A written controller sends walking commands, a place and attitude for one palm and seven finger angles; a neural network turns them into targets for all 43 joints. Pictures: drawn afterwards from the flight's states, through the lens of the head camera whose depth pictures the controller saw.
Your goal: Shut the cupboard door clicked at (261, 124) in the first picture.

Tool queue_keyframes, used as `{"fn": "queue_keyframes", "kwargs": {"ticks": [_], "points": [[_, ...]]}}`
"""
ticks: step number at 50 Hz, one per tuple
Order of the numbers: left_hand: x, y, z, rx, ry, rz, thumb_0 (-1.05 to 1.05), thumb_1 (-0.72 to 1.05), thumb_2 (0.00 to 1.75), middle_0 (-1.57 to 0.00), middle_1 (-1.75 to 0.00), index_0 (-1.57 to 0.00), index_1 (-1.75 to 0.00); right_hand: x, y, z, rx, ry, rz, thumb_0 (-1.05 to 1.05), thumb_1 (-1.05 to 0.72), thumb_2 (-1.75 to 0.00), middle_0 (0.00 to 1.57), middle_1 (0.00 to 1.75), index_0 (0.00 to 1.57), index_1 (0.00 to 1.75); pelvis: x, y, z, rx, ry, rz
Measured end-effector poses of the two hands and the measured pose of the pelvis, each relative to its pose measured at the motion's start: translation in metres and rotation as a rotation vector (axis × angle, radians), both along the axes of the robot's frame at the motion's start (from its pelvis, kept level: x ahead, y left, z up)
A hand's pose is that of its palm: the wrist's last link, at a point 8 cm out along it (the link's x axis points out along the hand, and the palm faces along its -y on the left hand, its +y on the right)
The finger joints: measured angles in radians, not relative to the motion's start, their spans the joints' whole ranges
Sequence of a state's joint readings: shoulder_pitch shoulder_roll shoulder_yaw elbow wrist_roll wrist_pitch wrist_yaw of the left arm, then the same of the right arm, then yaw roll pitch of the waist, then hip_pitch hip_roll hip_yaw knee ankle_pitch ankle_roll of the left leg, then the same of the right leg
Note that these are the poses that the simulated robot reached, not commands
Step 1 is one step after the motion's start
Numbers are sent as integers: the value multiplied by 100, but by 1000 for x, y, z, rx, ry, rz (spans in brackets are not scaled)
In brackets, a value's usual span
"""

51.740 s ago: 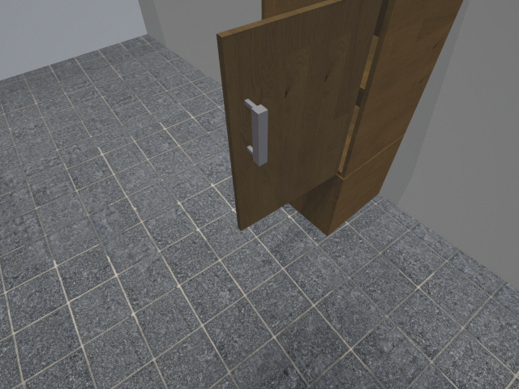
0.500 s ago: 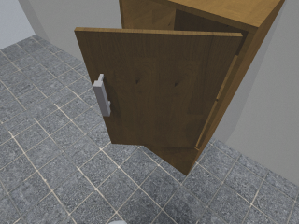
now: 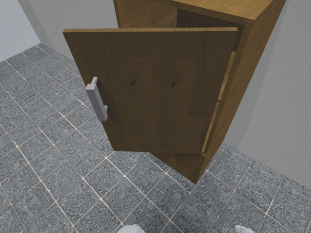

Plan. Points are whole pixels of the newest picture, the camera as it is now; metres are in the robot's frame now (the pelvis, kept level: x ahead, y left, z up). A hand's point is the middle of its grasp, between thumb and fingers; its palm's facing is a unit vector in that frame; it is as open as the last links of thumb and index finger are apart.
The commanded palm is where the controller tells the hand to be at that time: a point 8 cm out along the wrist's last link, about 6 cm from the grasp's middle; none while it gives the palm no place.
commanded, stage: come to a stop and stand still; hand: left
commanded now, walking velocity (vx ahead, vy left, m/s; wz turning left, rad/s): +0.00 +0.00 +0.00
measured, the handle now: (99, 99) +0.48 +0.22 +0.05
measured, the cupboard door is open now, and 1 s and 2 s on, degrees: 34 34 34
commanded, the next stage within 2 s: look again from close up in 0.36 s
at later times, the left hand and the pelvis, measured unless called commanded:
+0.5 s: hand out of the picture -0.01 +0.18 -0.16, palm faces -0.01 -0.98 -0.22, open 7.4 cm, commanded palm none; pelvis -0.02 +0.00 +0.01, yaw +0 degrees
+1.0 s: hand out of the picture +0.05 +0.19 -0.16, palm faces -0.01 -0.98 -0.21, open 7.4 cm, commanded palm none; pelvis +0.02 +0.01 +0.02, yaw +0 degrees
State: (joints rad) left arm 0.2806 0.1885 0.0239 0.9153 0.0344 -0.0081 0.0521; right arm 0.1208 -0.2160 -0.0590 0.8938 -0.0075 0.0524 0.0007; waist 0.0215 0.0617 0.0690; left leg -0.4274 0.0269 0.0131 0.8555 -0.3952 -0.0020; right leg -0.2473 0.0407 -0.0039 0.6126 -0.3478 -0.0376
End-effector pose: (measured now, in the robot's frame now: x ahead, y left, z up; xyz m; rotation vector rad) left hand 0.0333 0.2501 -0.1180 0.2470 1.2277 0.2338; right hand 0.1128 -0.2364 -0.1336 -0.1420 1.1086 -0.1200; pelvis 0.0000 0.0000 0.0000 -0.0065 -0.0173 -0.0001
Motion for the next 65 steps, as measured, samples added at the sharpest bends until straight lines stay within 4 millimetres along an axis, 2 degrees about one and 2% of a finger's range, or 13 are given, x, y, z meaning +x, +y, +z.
{"fn": "queue_keyframes", "kwargs": {"ticks": [6, 12, 18, 23, 28, 33, 40, 49, 56, 58, 60, 63, 65], "points": [[-6, -10, -6, -36, -32, -27, 1, 90, 90, -20, -30, -20, -30, -30, -1, 2, -4, -10, -20, 1, -91, -90, 20, 29, 20, 30, -10, -2, -2, -9, -18, 16], [-8, -18, -5, -79, -33, -31, 1, 91, 90, -20, -30, -20, -30, -82, 9, 3, -1, 102, 1, 0, -92, -90, 20, 29, 20, 30, -22, -2, 6, 5, -12, 10], [-27, -21, -4, -94, 22, -34, 1, 91, 90, -20, -30, -21, -30, -124, 4, 3, -7, 215, -17, 1, -92, -90, 20, 29, 20, 30, -25, -3, 11, 9, 6, 6], [-43, -20, -8, -98, 98, -28, 1, 91, 90, -20, -30, -20, -30, -145, 3, 4, -11, 281, -41, 1, -92, -90, 20, 29, 20, 30, -21, -3, 12, 8, 12, 1], [-48, -19, -10, -105, 146, -21, 1, 91, 90, -20, -30, -20, -30, -151, 7, 6, -11, 324, -49, 1, -91, -90, 20, 29, 20, 30, -14, -2, 14, 7, 16, 0], [-42, -18, -11, -111, 159, -17, 1, 91, 90, -20, -30, -20, -30, -140, 13, 6, -8, 326, -43, 1, -91, -90, 20, 29, 20, 30, -6, 0, 15, 7, 15, -2], [-22, -17, -12, -113, 137, -20, 1, 91, 90, -20, -30, -20, -30, -104, 19, 4, -6, 268, -25, 1, -91, -90, 20, 29, 20, 30, 5, 4, 15, 9, 12, -3], [5, -10, -11, -106, 97, -26, 1, 91, 90, -20, -30, -20, -30, -61, 13, 9, -36, 196, -4, 1, -92, -90, 20, 29, 20, 30, 17, 8, 16, 11, 10, -3], [18, 0, -9, -81, 78, -29, 1, 91, 90, -20, -30, -20, -30, -42, 10, 12, -53, 169, 6, 0, -91, -90, 20, 29, 20, 30, 24, 10, 16, 6, 13, 0], [47, 13, 11, -58, -135, 63, 1, 90, 90, -21, -30, -21, -30, -33, 6, 17, -85, 56, -1, 1, -91, -90, 21, 30, 21, 30, 20, 9, 11, 5, 3, 12], [85, 16, 54, -18, -443, 59, 2, 91, 90, -21, -31, -21, -31, -19, 3, 24, -93, -104, -9, 1, -91, -90, 21, 30, 21, 30, 18, 8, 6, 22, -4, 29], [131, 9, 113, -25, -847, 19, 2, 91, 90, -23, -33, -23, -33, 4, -1, 26, -65, -284, 31, 1, -91, -90, 21, 29, 20, 30, 16, 7, -6, 41, 26, 69], [149, 1, 132, -66, -1068, -37, 1, 91, 90, -24, -35, -24, -35, 23, -5, 22, -50, -378, 60, 1, -90, -90, 21, 30, 20, 30, 13, 3, -21, 63, 69, 67]]}}
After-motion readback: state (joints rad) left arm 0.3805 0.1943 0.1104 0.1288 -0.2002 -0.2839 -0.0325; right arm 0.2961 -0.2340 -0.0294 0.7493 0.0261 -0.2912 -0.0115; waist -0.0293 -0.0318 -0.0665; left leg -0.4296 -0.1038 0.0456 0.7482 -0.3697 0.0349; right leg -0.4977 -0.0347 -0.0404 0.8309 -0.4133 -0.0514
